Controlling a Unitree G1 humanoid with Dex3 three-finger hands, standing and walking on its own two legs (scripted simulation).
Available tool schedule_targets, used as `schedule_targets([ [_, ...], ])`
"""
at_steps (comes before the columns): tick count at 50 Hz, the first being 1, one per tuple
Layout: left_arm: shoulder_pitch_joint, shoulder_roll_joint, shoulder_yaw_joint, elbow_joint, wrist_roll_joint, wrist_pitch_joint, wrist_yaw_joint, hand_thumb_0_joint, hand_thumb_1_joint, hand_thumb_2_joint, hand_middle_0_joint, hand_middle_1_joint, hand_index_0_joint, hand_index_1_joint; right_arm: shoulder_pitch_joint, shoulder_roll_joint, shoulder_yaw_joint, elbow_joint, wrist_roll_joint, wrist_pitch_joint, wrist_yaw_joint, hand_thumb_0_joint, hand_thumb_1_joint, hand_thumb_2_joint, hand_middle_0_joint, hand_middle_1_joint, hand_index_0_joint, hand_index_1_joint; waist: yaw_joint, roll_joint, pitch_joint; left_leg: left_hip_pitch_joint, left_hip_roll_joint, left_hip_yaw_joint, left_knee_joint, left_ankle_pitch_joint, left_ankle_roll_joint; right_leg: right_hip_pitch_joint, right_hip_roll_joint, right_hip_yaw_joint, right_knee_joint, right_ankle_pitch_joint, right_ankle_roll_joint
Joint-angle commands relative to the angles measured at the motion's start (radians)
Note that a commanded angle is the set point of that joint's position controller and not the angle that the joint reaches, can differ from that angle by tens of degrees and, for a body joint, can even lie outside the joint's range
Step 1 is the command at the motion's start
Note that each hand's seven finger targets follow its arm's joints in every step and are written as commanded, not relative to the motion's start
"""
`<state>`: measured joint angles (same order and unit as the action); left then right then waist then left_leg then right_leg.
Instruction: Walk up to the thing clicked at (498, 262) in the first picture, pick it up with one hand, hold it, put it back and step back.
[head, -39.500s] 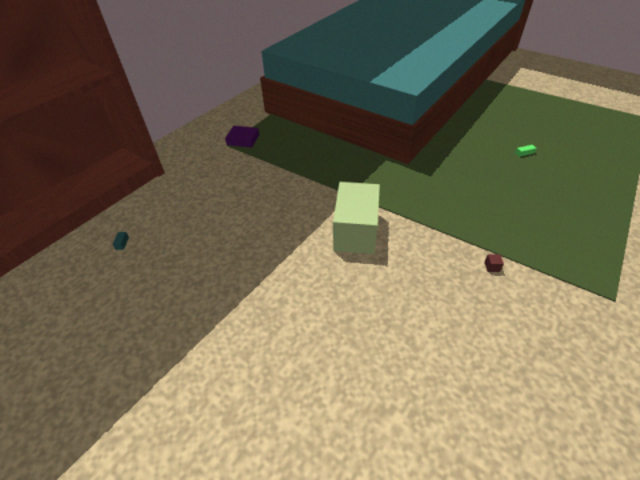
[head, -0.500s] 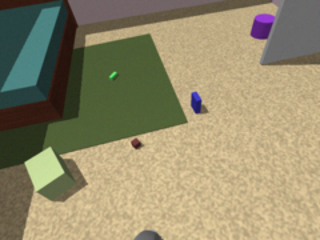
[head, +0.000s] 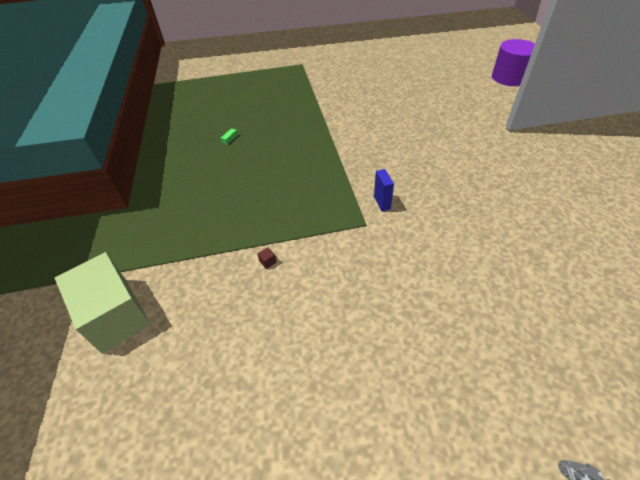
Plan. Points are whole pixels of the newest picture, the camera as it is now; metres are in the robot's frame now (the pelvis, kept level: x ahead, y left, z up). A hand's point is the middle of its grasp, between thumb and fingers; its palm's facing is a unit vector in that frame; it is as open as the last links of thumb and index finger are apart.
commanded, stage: step back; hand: left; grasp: from above
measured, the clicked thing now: (267, 258) +1.02 +0.30 -0.73
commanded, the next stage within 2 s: stand in 0.88 s
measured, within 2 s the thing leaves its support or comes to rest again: neither
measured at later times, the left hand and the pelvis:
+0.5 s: hand out of the picture +0.06 +0.32 -0.14, palm faces +0.05 -0.92 -0.39, open 7.4 cm; pelvis +0.01 +0.04 +0.01, yaw +3 degrees
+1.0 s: hand out of the picture +0.15 +0.29 -0.13, palm faces +0.04 -0.94 -0.34, open 7.4 cm; pelvis +0.05 +0.04 +0.02, yaw +2 degrees
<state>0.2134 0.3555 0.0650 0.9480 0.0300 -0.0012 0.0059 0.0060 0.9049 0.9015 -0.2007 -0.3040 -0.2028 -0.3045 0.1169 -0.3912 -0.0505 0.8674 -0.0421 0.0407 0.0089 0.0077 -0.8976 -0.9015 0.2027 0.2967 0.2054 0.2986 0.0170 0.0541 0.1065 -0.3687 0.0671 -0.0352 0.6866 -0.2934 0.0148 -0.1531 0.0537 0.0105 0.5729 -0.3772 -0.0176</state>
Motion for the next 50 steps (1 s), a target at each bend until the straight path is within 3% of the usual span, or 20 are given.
schedule_targets([
  [1,-0.04,0.392,0.094,-0.083,0.035,-0.053,0.028,0.0,0.9,0.9,-0.2,-0.3,-0.2,-0.3,-0.034,-0.178,-0.049,-0.063,0.001,-0.016,-0.02,0.0,-0.9,-0.9,0.2,0.3,0.2,0.3,0.045,-0.185,0.017,-0.177,-0.038,-0.141,0.176,-0.256,-0.013,-0.167,-0.466,0.607,-0.383,-0.353,-0.213],
  [3,-0.111,0.297,0.068,-0.088,0.018,-0.063,0.019,0.0,0.9,0.9,-0.2,-0.3,-0.2,-0.3,-0.025,-0.209,-0.062,-0.027,0.015,-0.026,-0.002,0.0,-0.9,-0.9,0.2,0.3,0.2,0.3,0.0,-0.107,0.083,-0.07,-0.039,-0.149,0.199,-0.15,-0.02,-0.237,-0.378,0.433,-0.367,-0.271,-0.178],
  [5,-0.068,0.265,0.063,-0.064,0.008,-0.071,0.024,0.0,0.9,0.9,-0.2,-0.3,-0.2,-0.3,0.009,-0.169,-0.048,-0.004,0.018,-0.029,0.004,0.0,-0.9,-0.9,0.2,0.3,0.2,0.3,-0.011,-0.14,0.032,-0.133,-0.082,-0.117,0.174,-0.072,-0.023,-0.055,-0.27,0.246,-0.297,0.052,-0.116],
  [11,-0.004,0.304,0.074,-0.06,0.013,-0.061,0.011,0.0,0.9,0.9,-0.2,-0.3,-0.2,-0.3,-0.024,-0.18,-0.059,-0.008,0.001,-0.047,0.024,0.0,-0.9,-0.9,0.2,0.3,0.2,0.3,0.043,-0.218,0.02,-0.068,-0.062,-0.01,0.0,-0.137,-0.033,-0.047,-0.305,0.222,-0.294,-0.119,-0.153],
  [13,-0.03,0.31,0.068,-0.067,0.008,-0.054,0.008,0.0,0.9,0.9,-0.2,-0.3,-0.2,-0.3,0.009,-0.171,-0.06,0.001,0.004,-0.054,0.025,0.0,-0.9,-0.9,0.2,0.3,0.2,0.3,0.014,-0.222,-0.003,0.049,-0.054,0.026,-0.108,-0.103,-0.025,-0.093,-0.317,0.198,-0.248,-0.021,-0.146],
  [15,-0.014,0.264,0.043,-0.064,-0.002,-0.044,0.006,0.0,0.9,0.9,-0.2,-0.3,-0.2,-0.3,0.068,-0.158,-0.063,0.037,0.006,-0.069,0.015,0.0,-0.9,-0.9,0.2,0.3,0.2,0.3,-0.018,-0.164,-0.071,0.216,-0.099,0.062,-0.291,0.029,-0.005,-0.083,-0.243,0.078,-0.054,0.298,-0.097],
  [16,0.005,0.221,0.028,-0.066,-0.007,-0.045,0.006,0.0,0.9,0.9,-0.2,-0.3,-0.2,-0.3,0.126,-0.188,-0.077,0.054,0.002,-0.077,0.006,0.0,-0.9,-0.9,0.2,0.3,0.2,0.3,-0.043,-0.075,-0.144,0.334,-0.033,-0.05,-0.313,0.101,0.028,-0.116,-0.186,0.018,0.122,0.402,-0.058],
  [17,0.007,0.168,0.015,-0.09,-0.022,-0.047,0.007,0.0,0.9,0.9,-0.2,-0.3,-0.2,-0.3,0.176,-0.25,-0.092,0.057,-0.008,-0.084,-0.004,0.0,-0.9,-0.9,0.2,0.3,0.2,0.3,-0.057,0.105,-0.208,0.455,0.164,-0.338,-0.352,0.187,0.109,-0.278,-0.07,-0.05,0.336,0.243,-0.003],
  [18,-0.027,0.192,0.022,-0.081,-0.024,-0.037,0.013,0.0,0.9,0.9,-0.2,-0.3,-0.2,-0.3,0.161,-0.303,-0.097,0.042,0.002,-0.084,-0.005,0.0,-0.9,-0.9,0.2,0.3,0.2,0.3,-0.056,0.099,-0.184,0.385,0.276,-0.475,-0.365,0.111,0.22,-0.335,-0.054,-0.008,0.358,-0.193,-0.007],
  [19,-0.062,0.241,0.028,-0.077,-0.016,-0.034,0.017,0.0,0.9,0.9,-0.2,-0.3,-0.2,-0.3,0.164,-0.316,-0.105,0.058,0.008,-0.077,-0.004,0.0,-0.9,-0.9,0.2,0.3,0.2,0.3,-0.067,0.065,-0.133,0.288,0.296,-0.484,-0.381,0.005,0.265,-0.308,-0.09,0.055,0.356,-0.265,-0.017],
  [23,-0.009,0.22,0.023,-0.043,-0.022,-0.033,0.0,0.0,0.9,0.9,-0.2,-0.3,-0.2,-0.3,0.048,-0.215,-0.066,0.022,0.009,-0.079,-0.012,0.0,-0.9,-0.9,0.2,0.3,0.2,0.3,-0.008,0.066,-0.048,0.188,0.148,-0.211,-0.355,0.136,0.156,-0.29,-0.108,0.041,0.304,-0.088,-0.014],
  [27,-0.004,0.193,0.021,-0.019,-0.027,-0.04,0.008,0.0,0.9,0.9,-0.2,-0.3,-0.2,-0.3,0.004,-0.207,-0.054,0.026,0.013,-0.065,-0.016,0.0,-0.9,-0.9,0.2,0.3,0.2,0.3,-0.007,0.144,-0.075,0.145,0.127,-0.121,-0.276,0.371,0.147,-0.123,-0.082,-0.041,0.068,0.028,0.013],
  [30,0.026,0.208,0.032,0.018,-0.015,-0.048,0.024,0.0,0.9,0.9,-0.2,-0.3,-0.2,-0.3,-0.025,-0.178,-0.038,0.028,0.037,-0.044,-0.018,0.0,-0.9,-0.9,0.2,0.3,0.2,0.3,0.03,0.081,-0.134,0.1,0.079,-0.056,-0.115,0.389,0.082,0.052,-0.058,-0.054,-0.148,0.275,0.002],
  [32,0.013,0.291,0.052,0.013,0.0,-0.056,0.033,0.0,0.9,0.9,-0.2,-0.3,-0.2,-0.3,-0.017,-0.116,-0.018,0.021,0.053,-0.043,-0.021,0.0,-0.9,-0.9,0.2,0.3,0.2,0.3,0.024,-0.126,-0.182,-0.026,-0.019,-0.022,0.021,0.159,0.008,0.136,-0.245,0.222,-0.165,0.394,-0.07],
  [33,-0.047,0.332,0.05,0.0,-0.012,-0.052,0.028,0.0,0.9,0.9,-0.2,-0.3,-0.2,-0.3,0.001,-0.111,-0.018,0.04,0.048,-0.032,-0.028,0.0,-0.9,-0.9,0.2,0.3,0.2,0.3,0.015,-0.187,-0.163,0.059,-0.071,-0.009,0.072,-0.152,-0.011,-0.042,-0.397,0.361,-0.233,0.313,-0.187],
  [34,-0.154,0.336,0.045,-0.029,-0.006,-0.049,0.025,0.0,0.9,0.9,-0.2,-0.3,-0.2,-0.3,0.059,-0.141,-0.031,0.08,0.038,-0.024,-0.029,0.0,-0.9,-0.9,0.2,0.3,0.2,0.3,-0.023,-0.215,-0.118,0.158,-0.051,-0.013,0.112,-0.243,-0.02,-0.184,-0.428,0.398,-0.229,0.237,-0.227],
  [36,-0.217,0.273,0.029,-0.037,-0.008,-0.041,0.021,0.0,0.9,0.9,-0.2,-0.3,-0.2,-0.3,0.086,-0.14,-0.024,0.115,0.035,-0.035,-0.021,0.0,-0.9,-0.9,0.2,0.3,0.2,0.3,-0.068,-0.186,-0.08,0.192,-0.025,-0.012,-0.129,-0.116,-0.005,-0.216,-0.32,0.234,-0.187,0.215,-0.133],
  [38,-0.204,0.221,0.02,-0.024,-0.017,-0.041,0.019,0.0,0.9,0.9,-0.2,-0.3,-0.2,-0.3,0.031,-0.166,-0.028,0.126,0.029,-0.051,-0.018,0.0,-0.9,-0.9,0.2,0.3,0.2,0.3,-0.031,-0.124,-0.094,0.152,0.047,-0.106,-0.258,0.165,0.033,-0.12,-0.197,0.098,-0.074,0.329,-0.03],
  [40,-0.135,0.221,0.019,0.005,-0.019,-0.038,0.013,0.0,0.9,0.9,-0.2,-0.3,-0.2,-0.3,-0.022,-0.184,-0.024,0.119,0.027,-0.06,-0.019,0.0,-0.9,-0.9,0.2,0.3,0.2,0.3,0.018,-0.099,-0.17,0.177,0.077,-0.103,-0.245,0.282,0.057,-0.04,-0.157,0.067,-0.05,0.371,-0.018],
  [50,-0.189,0.197,-0.012,0.081,-0.03,-0.035,0.002,0.0,0.9,0.9,-0.2,-0.3,-0.2,-0.3,-0.066,-0.171,-0.004,0.165,0.034,-0.085,-0.017,0.0,-0.9,-0.9,0.2,0.3,0.2,0.3,-0.007,-0.015,-0.182,0.248,0.062,-0.074,-0.337,0.401,0.006,0.094,-0.181,0.064,-0.156,0.467,-0.01],
])
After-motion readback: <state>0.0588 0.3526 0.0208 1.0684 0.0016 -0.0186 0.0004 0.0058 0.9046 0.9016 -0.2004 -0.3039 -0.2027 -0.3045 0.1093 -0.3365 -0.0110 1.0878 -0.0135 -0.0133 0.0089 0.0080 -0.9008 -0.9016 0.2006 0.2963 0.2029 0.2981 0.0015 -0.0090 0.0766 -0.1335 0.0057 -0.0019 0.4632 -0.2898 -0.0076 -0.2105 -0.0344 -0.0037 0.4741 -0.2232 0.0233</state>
